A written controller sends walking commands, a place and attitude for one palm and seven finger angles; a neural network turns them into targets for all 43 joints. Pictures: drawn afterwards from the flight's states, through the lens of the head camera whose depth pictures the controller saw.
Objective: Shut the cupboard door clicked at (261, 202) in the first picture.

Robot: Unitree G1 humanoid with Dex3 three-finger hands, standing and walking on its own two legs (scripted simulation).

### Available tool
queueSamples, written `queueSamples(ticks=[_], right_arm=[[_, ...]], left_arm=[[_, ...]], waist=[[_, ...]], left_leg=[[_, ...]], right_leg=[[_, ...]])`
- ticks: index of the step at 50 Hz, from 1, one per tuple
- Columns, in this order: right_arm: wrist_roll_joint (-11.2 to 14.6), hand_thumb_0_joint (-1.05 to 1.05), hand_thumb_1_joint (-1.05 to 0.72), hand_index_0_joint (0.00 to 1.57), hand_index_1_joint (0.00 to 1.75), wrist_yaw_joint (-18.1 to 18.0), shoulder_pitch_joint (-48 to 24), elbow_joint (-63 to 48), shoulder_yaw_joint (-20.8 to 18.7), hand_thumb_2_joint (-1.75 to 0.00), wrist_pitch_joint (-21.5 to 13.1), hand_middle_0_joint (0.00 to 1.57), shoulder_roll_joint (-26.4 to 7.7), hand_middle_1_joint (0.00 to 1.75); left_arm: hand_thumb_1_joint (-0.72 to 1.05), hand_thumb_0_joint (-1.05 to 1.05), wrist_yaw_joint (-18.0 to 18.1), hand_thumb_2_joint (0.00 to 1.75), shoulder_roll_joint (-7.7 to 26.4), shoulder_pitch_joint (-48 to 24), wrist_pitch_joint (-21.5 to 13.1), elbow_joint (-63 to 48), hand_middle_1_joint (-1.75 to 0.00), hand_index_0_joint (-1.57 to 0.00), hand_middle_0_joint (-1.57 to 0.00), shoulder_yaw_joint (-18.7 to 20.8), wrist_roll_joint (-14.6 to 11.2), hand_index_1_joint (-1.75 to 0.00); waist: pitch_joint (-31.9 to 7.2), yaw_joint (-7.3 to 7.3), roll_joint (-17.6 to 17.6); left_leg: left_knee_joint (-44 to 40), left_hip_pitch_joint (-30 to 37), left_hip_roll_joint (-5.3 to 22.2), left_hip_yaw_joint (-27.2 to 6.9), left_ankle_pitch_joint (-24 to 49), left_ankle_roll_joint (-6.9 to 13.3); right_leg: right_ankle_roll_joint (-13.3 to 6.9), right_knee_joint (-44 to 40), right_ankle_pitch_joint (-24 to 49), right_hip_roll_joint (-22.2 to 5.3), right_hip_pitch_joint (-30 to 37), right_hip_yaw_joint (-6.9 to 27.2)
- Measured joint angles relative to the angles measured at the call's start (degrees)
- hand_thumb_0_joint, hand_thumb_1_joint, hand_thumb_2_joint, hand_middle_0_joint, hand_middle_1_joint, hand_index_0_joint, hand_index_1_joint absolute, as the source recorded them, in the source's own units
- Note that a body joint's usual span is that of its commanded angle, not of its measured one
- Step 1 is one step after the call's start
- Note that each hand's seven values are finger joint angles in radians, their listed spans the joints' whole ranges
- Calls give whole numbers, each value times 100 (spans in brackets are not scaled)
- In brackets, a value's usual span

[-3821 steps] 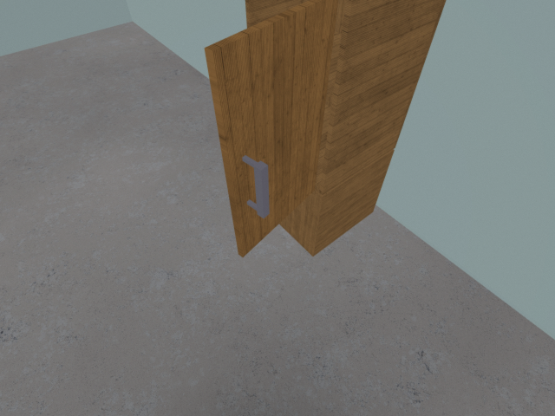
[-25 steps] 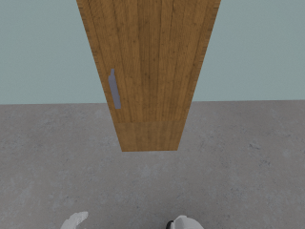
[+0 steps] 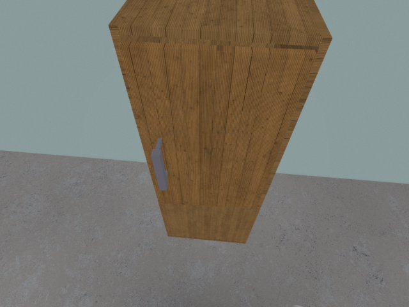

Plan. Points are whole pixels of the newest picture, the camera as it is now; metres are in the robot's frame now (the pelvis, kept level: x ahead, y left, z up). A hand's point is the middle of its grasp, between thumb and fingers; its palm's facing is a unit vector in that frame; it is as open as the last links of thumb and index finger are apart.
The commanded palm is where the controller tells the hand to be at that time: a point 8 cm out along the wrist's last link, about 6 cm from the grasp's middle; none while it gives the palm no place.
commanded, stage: come to a stop and stand still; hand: left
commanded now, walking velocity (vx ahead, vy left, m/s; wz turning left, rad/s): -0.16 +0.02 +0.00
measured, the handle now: (161, 165) +0.46 +0.16 -0.07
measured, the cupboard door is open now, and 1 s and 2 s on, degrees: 2 2 2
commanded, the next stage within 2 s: look again from close up in 0.90 s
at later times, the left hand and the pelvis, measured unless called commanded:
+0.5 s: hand out of the picture +0.06 +0.24 -0.16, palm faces -0.04 -0.96 -0.27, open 7.3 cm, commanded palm none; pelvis -0.04 +0.05 -0.01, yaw -4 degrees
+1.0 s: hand out of the picture -0.06 +0.26 -0.17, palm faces -0.06 -0.98 -0.19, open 7.3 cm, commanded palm none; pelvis -0.05 +0.08 +0.00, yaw -3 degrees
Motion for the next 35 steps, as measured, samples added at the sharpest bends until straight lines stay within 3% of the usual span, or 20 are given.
queueSamples(ticks=[5, 8, 11, 13, 18, 19, 24, 35], right_arm=[[-16, 1, -90, 20, 30, 3, 77, -85, -139, -90, 168, 20, -212, 30], [-16, 1, -90, 20, 30, 2, 185, 3, -212, -90, 293, 20, -322, 29], [-1, 1, -90, 20, 30, 9, 258, 141, -235, -90, 354, 20, -379, 29], [14, 1, -91, 20, 30, 37, 306, 59, -241, -90, 323, 20, -416, 29], [22, 1, -91, 20, 30, 116, 586, -453, -215, -90, 55, 20, -489, 29], [5, 1, -91, 20, 30, 111, 644, -473, -200, -90, 16, 20, -479, 29], [-40, 1, -91, 20, 30, 108, 774, -346, -6, -90, 14, 20, -360, 29], [-86, 1, -92, 20, 30, 184, 951, -122, 91, -90, -20, 20, -290, 30]], left_arm=[[92, 1, 8, 90, 114, -33, 51, -251, -30, -21, -20, 77, 52, -30], [91, 1, 17, 90, 194, -63, 43, -295, -30, -20, -20, 107, 96, -30], [91, 0, 4, 90, 258, -114, 51, -271, -30, -20, -20, 111, 111, -30], [91, 0, 86, 90, 244, -23, -16, -400, -30, -20, -20, 62, 100, -30], [91, 1, 94, 90, 276, 194, -147, -818, -30, -21, -20, -30, 50, -30], [91, 1, 92, 90, 307, 151, -121, -845, -30, -21, -20, -30, 36, -30], [91, 1, 58, 90, 335, -206, 6, -888, -30, -21, -20, -41, 21, -30], [91, 0, -82, 90, 349, -19, 44, -786, -30, -20, -20, -138, 66, -30]], waist=[[131, -31, 122], [195, -56, 105], [236, -106, 37], [215, -97, 28], [103, -286, 118], [61, -309, 117], [-14, -219, 168], [-254, -257, 123]], left_leg=[[374, -251, 18, -18, -52, -66], [1419, -471, -92, -331, -1039, -178], [1929, -468, -129, -458, -1424, -256], [1843, -383, -139, -486, -1543, -210], [513, 211, -267, -437, -308, 40], [441, 262, -293, -437, -448, 79], [496, 240, -361, -383, -493, 202], [-228, 193, -572, -296, 88, 404]], right_leg=[[-128, 236, -178, 2, -187, 71], [-165, 330, -202, -40, -163, 90], [-142, 276, -155, -99, -100, 125], [-80, 278, -25, -93, -195, 256], [14, 710, 0, -108, -438, 405], [81, 771, -129, -133, -444, 408], [258, 506, 34, -200, -322, 458], [243, 47, 378, -292, -490, 689]])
